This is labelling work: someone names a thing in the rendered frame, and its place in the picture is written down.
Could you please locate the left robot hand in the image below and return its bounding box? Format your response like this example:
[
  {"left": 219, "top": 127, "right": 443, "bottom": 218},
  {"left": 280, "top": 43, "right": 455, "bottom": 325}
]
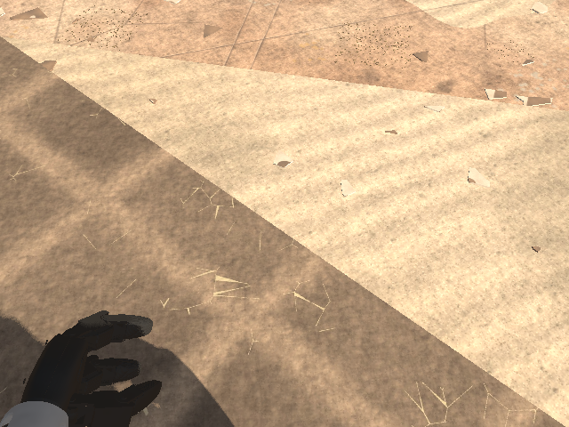
[{"left": 20, "top": 310, "right": 162, "bottom": 427}]

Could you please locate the left robot forearm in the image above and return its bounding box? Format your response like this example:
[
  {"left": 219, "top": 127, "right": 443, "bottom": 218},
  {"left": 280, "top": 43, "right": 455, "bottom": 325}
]
[{"left": 0, "top": 401, "right": 68, "bottom": 427}]

